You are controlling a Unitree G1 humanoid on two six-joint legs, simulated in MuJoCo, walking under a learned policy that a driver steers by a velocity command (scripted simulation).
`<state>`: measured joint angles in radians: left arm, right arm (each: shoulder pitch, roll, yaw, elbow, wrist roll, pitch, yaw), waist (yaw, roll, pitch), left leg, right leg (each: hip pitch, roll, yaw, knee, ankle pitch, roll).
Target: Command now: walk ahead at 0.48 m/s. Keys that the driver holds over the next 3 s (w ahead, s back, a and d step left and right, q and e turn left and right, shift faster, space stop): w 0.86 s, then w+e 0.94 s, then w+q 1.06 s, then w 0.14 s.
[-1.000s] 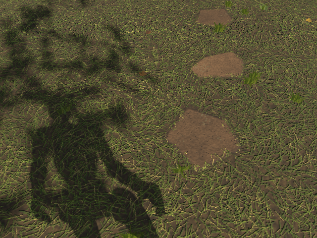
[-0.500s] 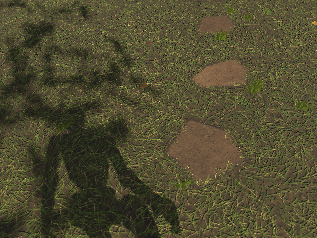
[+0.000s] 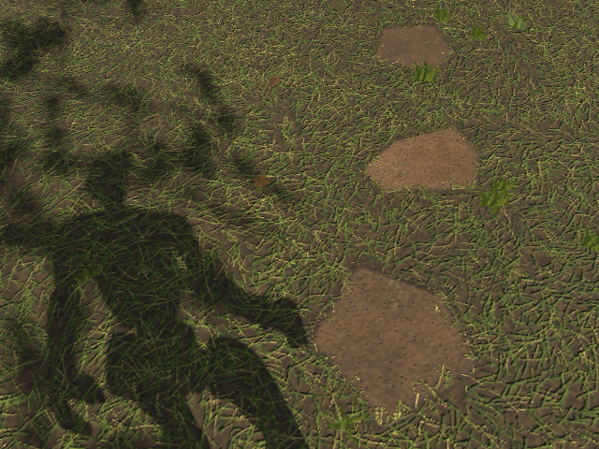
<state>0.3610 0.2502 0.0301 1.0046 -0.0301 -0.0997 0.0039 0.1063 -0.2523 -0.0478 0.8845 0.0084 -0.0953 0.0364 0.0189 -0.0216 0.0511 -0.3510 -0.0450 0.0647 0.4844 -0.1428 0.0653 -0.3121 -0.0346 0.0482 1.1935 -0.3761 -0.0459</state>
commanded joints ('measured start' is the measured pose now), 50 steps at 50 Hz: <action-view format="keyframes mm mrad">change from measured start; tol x32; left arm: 1 27 80 29 -63 6 -6 10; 16 -424 75 17 -250 11 -6 -35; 22 105 311 100 -114 25 -1 -34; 50 118 36 12 -71 12 8 1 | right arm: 1 30 -68 -11 -16 -16 -19 8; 22 412 16 30 63 -11 18 -33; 44 -199 -83 -6 -110 10 -6 2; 50 339 -244 -72 16 -11 -6 -18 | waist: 1 3 94 -58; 17 -72 67 30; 22 53 -308 -426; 43 47 -35 41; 50 -146 270 -455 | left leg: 1 171 258 -319 -336 -5 161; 20 376 232 -90 56 567 63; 22 -227 -28 -65 700 -366 -31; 24 -393 67 -181 823 -341 7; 44 -297 126 -85 27 147 -18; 48 321 126 -98 27 104 64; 50 779 472 -761 -149 -143 231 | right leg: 1 -222 -113 40 13 103 -6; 17 -312 -49 -32 -685 371 4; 20 96 19 -90 -710 317 -62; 22 720 -361 606 -817 94 -283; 38 200 -143 6 -1100 404 -151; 47 360 -185 24 -777 779 -96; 50 -341 82 53 39 -213 18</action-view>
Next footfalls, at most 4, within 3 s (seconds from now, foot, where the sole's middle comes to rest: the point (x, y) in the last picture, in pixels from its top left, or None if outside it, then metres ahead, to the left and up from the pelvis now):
0.40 right None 0.42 -0.15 -0.77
0.96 left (277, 338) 0.73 0.09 -0.77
1.52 right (385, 256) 0.98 -0.19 -0.77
2.02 left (360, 162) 1.34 -0.14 -0.77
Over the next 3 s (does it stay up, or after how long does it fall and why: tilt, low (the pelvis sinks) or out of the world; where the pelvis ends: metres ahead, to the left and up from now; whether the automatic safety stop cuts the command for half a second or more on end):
stays up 1.65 -0.28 -0.01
